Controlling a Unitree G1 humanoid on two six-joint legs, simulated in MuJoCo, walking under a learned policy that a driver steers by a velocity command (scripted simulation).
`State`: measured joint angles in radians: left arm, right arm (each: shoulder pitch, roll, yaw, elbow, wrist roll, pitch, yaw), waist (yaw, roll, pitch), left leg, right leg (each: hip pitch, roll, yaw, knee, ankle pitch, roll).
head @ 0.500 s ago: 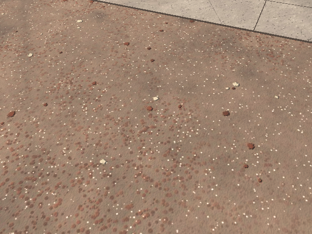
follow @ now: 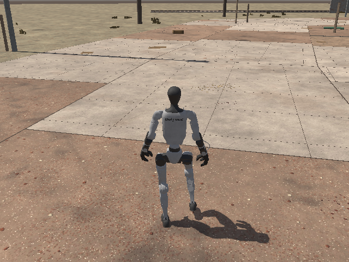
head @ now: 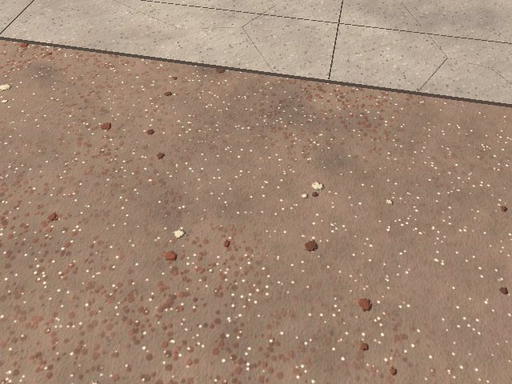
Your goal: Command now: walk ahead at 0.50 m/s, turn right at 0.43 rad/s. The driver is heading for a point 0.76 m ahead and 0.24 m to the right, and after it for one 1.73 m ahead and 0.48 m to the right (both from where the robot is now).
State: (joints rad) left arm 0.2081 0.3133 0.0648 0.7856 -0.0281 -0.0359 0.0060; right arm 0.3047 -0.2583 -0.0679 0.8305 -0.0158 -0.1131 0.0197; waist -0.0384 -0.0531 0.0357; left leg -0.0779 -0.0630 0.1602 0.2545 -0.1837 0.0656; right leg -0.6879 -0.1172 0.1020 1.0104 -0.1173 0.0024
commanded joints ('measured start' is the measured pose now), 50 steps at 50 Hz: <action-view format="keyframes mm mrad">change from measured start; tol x32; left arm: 1 1 26 3 -57 4 -13 -15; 50 -10 12 5 -230 19 2 -7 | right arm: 1 -91 -136 -27 -67 1 -16 -14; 50 -73 -161 -25 -69 13 -2 -9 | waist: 1 27 95 27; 15 134 -134 -439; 50 22 124 -6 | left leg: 1 -66 260 -66 -151 266 112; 12 180 321 62 348 953 34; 15 -631 -2 -198 1165 -431 -78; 16 -734 62 -274 1176 -350 -55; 36 -179 72 -224 186 127 -44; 39 419 498 -997 50 -380 205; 50 -37 304 -243 -76 371 143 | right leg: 1 32 -14 -11 -159 177 2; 12 320 167 -222 -404 -60 -145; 15 1121 -228 765 -660 -165 -465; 23 481 -25 196 -781 265 -305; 34 544 -25 305 -630 6 -193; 40 -126 124 86 313 -378 -15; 50 6 32 -10 -95 -67 7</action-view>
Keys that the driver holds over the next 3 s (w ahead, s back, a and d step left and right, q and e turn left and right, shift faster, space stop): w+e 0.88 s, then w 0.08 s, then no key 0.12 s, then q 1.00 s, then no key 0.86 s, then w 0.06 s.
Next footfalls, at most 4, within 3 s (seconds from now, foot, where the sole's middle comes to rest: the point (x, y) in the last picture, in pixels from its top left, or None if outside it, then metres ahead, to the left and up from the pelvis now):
0.26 right None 0.32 -0.15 -0.78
0.74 left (265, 328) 0.64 -0.03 -0.78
1.20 right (384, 302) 0.71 -0.37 -0.78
1.60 left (295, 282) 0.78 -0.12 -0.78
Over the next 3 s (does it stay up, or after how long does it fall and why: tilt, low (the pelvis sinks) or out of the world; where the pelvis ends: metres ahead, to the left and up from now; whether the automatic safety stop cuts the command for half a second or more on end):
stays up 0.71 -0.18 -0.01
